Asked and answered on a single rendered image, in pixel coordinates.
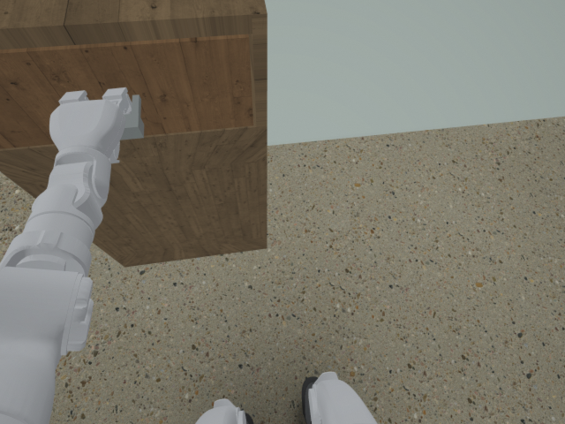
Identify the robot left upper arm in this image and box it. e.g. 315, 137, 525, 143
0, 267, 94, 424

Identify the cabinet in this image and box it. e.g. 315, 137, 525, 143
0, 0, 267, 267

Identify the right robot shin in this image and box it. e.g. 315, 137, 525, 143
314, 372, 339, 386

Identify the left robot hand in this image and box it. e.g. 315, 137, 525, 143
49, 87, 132, 163

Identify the handle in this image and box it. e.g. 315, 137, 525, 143
121, 95, 144, 140

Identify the robot left thigh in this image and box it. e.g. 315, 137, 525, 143
195, 405, 246, 424

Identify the drawer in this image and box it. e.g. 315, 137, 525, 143
0, 34, 253, 149

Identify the left robot forearm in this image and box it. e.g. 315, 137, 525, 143
0, 147, 111, 277

